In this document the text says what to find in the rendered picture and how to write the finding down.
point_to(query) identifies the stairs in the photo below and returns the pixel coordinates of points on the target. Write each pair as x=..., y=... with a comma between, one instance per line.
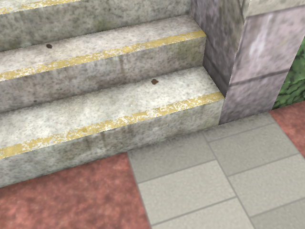
x=82, y=80

